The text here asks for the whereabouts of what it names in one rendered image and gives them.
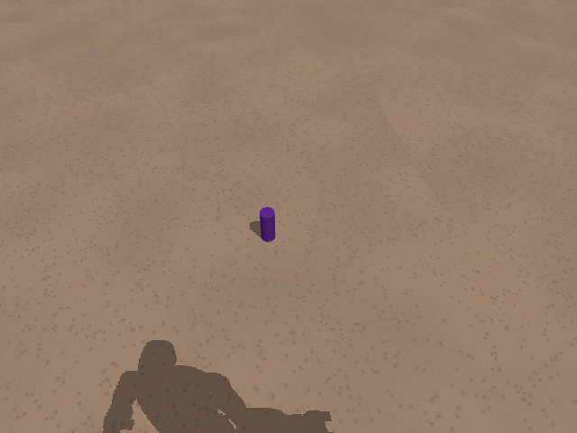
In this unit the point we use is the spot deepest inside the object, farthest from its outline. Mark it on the can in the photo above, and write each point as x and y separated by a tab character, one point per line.
267	218

